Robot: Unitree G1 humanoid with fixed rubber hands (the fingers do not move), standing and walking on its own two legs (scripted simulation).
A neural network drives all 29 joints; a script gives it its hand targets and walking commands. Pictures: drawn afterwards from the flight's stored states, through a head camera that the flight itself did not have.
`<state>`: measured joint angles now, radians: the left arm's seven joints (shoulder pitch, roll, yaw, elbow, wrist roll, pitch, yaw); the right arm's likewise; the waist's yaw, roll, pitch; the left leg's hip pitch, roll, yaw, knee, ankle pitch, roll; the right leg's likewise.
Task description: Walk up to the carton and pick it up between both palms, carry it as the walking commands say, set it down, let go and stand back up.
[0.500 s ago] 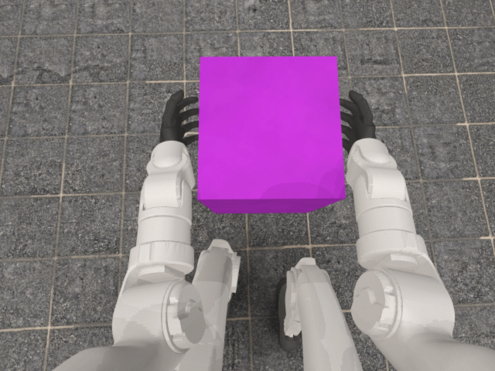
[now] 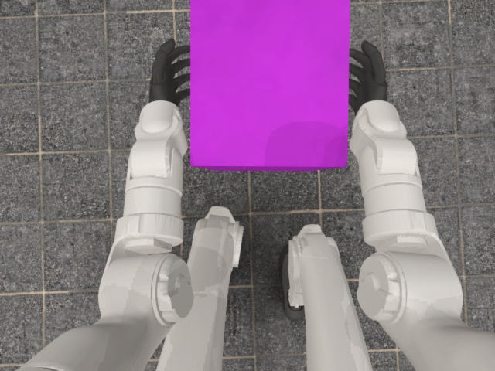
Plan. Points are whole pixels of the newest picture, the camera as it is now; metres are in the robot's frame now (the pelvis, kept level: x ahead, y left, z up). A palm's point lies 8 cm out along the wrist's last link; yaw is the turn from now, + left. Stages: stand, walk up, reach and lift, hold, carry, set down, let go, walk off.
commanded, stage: set down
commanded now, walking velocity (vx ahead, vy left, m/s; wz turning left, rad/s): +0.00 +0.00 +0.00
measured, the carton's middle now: (265, 106) +0.49 +0.05 -0.17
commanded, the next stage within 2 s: none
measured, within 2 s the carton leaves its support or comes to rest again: rests again in 1.78 s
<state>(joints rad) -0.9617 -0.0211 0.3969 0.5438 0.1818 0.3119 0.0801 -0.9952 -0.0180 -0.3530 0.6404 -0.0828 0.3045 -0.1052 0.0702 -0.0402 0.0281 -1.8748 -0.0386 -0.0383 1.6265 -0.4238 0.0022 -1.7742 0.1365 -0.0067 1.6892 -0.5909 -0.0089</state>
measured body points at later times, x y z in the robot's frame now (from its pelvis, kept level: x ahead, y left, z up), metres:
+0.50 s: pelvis -0.05 +0.01 -0.07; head +0.29 +0.07 +0.20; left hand +0.50 +0.21 -0.18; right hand +0.52 -0.09 -0.18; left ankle +0.12 +0.11 -0.50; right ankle +0.07 -0.10 -0.50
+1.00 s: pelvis -0.03 +0.01 -0.12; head +0.34 +0.05 +0.11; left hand +0.54 +0.21 -0.27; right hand +0.56 -0.08 -0.28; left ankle +0.12 +0.11 -0.50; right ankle +0.07 -0.10 -0.50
